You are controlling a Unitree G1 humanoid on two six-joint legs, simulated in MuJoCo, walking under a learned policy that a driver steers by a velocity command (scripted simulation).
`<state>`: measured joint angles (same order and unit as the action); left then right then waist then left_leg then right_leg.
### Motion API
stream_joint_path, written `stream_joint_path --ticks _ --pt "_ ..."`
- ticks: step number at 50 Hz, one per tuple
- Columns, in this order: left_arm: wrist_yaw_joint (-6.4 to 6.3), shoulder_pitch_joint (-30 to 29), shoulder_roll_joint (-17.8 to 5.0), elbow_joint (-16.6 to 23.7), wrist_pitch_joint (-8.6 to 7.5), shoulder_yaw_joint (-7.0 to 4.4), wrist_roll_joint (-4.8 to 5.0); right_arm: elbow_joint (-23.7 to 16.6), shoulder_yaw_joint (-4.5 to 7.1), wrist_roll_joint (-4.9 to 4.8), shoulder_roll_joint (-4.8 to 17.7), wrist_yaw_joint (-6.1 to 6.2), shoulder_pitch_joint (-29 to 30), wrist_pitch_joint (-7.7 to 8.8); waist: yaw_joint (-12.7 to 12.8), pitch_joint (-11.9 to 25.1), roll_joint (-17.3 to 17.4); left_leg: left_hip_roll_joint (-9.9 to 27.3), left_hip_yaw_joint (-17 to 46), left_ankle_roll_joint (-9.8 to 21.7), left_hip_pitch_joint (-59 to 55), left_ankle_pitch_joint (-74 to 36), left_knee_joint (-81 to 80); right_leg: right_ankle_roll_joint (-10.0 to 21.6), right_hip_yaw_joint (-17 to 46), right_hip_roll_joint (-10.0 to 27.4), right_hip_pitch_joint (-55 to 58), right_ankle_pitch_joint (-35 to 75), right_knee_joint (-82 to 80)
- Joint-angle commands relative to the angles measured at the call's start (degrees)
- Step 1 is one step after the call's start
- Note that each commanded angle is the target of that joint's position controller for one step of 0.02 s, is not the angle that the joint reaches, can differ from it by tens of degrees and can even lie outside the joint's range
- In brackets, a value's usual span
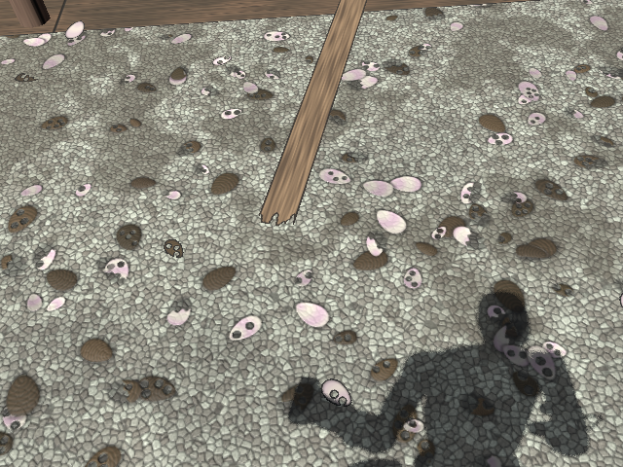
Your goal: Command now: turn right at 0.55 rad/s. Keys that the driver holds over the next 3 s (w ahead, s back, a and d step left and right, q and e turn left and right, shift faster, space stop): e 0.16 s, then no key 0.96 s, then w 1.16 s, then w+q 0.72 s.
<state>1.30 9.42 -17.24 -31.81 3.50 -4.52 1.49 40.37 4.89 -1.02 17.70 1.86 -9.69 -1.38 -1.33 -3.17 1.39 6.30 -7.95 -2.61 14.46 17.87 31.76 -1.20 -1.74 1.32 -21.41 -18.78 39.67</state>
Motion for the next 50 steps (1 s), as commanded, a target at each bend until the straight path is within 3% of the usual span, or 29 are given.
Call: stream_joint_path --ticks 1,2,3,4,6,7,9,13,19,21,22,23,24,25,26,27,29,37,50 --pt "-0.97 6.1 -10.1 2.8 -0.66 -3.86 -0.29 -2.1 1.57 0.53 5.5 -0.64 -2.5 0.99 2.1 8.7 -5.2 4.5 -0.3 3.5 7.3 -6.5 11.9 5.4 6.8 1.8 19.1 24.0 -15.2" --pt "-1.79 6.1 -16.7 5.5 -1.30 -4.53 -1.46 -5.3 -0.09 3.89 1.9 -0.79 -0.4 1.01 0.8 8.7 -21.7 -3.4 0.6 -1.7 24.1 22.9 29.9 15.5 31.1 18.5 23.9 46.5 -15.3" --pt "-0.83 8.2 -15.0 5.1 -2.85 -3.96 -3.56 -6.4 0.91 2.10 5.5 -0.29 4.9 1.33 6.1 14.5 -15.7 -5.8 10.7 -1.8 25.2 23.8 39.0 23.7 35.9 22.0 20.0 40.3 -18.7" --pt "-0.54 6.1 -13.6 4.4 -3.92 -3.27 -3.52 -6.2 1.35 0.60 6.9 0.04 6.2 1.18 4.6 10.5 -11.0 -4.7 12.2 -1.1 26.3 18.8 41.0 21.3 30.8 18.6 17.7 32.8 -19.5" --pt "-1.46 1.1 -10.0 4.0 -3.91 -2.20 -1.14 -4.4 1.77 1.43 7.2 0.93 4.7 0.76 1.9 7.3 -7.0 -3.1 13.0 -0.9 25.9 9.4 37.3 15.1 24.2 12.9 14.6 25.4 -18.9" --pt "-1.90 -0.8 -9.6 4.1 -3.55 -1.81 -0.85 -4.0 1.86 1.78 7.2 0.93 3.7 0.67 0.7 7.3 -7.4 -3.8 12.5 -1.4 22.9 6.4 36.6 14.2 22.0 11.1 11.9 27.3 -18.8" --pt "-2.60 -1.2 -8.7 4.1 -3.22 -1.32 -1.48 -2.9 1.46 1.45 5.6 0.41 1.7 0.79 -0.1 9.5 -7.6 -5.2 11.7 -2.1 19.8 2.8 35.2 14.1 20.0 9.6 11.9 28.9 -18.8" --pt "-3.21 0.2 -7.6 2.7 -3.00 -0.91 -1.62 -2.8 0.18 1.06 3.1 0.10 3.4 0.64 1.6 9.7 -8.1 -5.0 11.5 -2.8 16.3 1.4 22.7 14.0 19.4 8.9 13.3 23.9 -18.7" --pt "-2.27 -0.2 -7.5 1.3 -2.36 -0.49 -2.07 -3.3 -0.03 0.53 3.7 -0.79 4.1 1.19 3.2 6.5 -10.0 -5.3 10.4 -1.4 7.5 4.7 9.6 14.9 23.3 9.1 8.7 14.7 -18.7" --pt "-2.10 -1.7 -6.1 0.8 -2.32 0.17 -1.62 -2.7 -0.24 0.58 2.7 -1.29 2.1 1.75 1.5 6.4 -9.2 -5.6 9.7 -0.2 2.4 0.1 0.1 13.6 23.5 7.9 7.9 15.4 -17.0" --pt "-2.08 -1.6 -5.0 0.2 -2.38 0.64 -1.35 -2.3 -0.52 1.05 2.0 -1.61 0.6 2.15 0.1 6.5 -8.1 -5.6 9.4 0.7 -2.6 -7.4 -8.2 11.7 22.6 6.5 6.4 15.1 -16.3" --pt "-2.06 0.6 -3.7 -0.5 -2.79 1.06 -1.83 -2.4 -0.47 2.06 3.4 -1.63 -0.2 2.49 0.7 7.6 -5.6 -2.2 12.6 2.1 -8.0 -14.7 -10.1 8.6 21.2 4.5 4.1 12.1 -14.9" --pt "-1.93 3.4 -3.0 -0.8 -3.32 1.19 -2.96 -3.2 0.21 2.80 7.6 -1.41 -0.4 2.57 3.4 8.5 2.7 4.9 18.9 5.2 -10.4 -25.3 -9.3 5.3 15.9 -0.5 1.6 4.7 -9.2" --pt "-2.02 3.6 -2.7 -0.7 -3.43 1.04 -2.84 -2.1 -0.24 2.77 6.3 -1.62 2.3 2.66 5.7 7.5 10.3 7.3 22.5 10.5 -2.3 -18.8 -10.9 2.5 10.5 -3.0 5.3 -0.9 -10.3" --pt "-2.20 2.2 -4.2 -1.3 -3.35 0.83 -3.34 -3.5 -1.28 2.41 2.6 -1.87 5.4 2.98 4.9 6.2 8.4 5.2 21.2 10.2 -0.1 -12.1 -12.1 1.3 10.5 -1.9 8.4 1.8 -11.3" --pt "-2.24 0.0 -4.5 -1.2 -3.15 0.54 -3.16 -3.3 -1.32 2.28 2.3 -1.88 4.9 3.20 3.5 5.7 7.6 2.7 18.9 7.9 -0.2 -7.5 -11.6 1.4 10.3 -2.3 8.6 4.5 -11.4" --pt "-2.30 -0.5 -4.2 -1.4 -2.50 0.41 -2.83 -3.1 -1.08 1.95 3.8 -1.79 3.6 3.84 2.5 4.5 5.1 0.6 16.6 5.7 -0.4 -5.2 -10.6 2.3 11.3 -1.9 8.2 8.2 -11.9" --pt "-2.24 1.0 -2.1 -3.5 -3.17 0.43 -2.28 -3.1 -1.75 1.72 2.4 -1.09 0.4 3.40 1.0 4.4 -1.6 -2.2 13.3 4.9 -2.6 -6.9 -7.0 2.8 12.9 -1.1 7.4 12.5 -13.2" --pt "-3.25 2.6 -1.8 -5.2 -3.06 0.16 -2.16 -1.7 -2.14 1.51 1.3 -1.61 -0.5 3.63 1.3 4.2 -1.7 -3.4 12.3 4.5 -1.9 -8.8 -6.9 2.5 13.2 -0.5 10.2 15.8 -12.8"
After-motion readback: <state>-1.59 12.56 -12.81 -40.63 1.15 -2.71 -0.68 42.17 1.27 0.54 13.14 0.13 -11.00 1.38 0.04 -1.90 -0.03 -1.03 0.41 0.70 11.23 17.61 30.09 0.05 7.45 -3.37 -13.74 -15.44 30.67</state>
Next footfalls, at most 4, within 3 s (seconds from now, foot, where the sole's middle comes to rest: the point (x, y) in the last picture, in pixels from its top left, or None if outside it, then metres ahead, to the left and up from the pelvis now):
0.02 right None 0.05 -0.12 -0.77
0.46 left None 0.07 0.11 -0.77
1.88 left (329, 445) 0.49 0.02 -0.77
2.42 right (450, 337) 0.73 -0.28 -0.77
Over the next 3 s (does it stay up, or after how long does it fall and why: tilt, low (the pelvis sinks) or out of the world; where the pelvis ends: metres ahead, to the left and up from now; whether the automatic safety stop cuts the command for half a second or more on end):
stays up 0.89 -0.12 -0.01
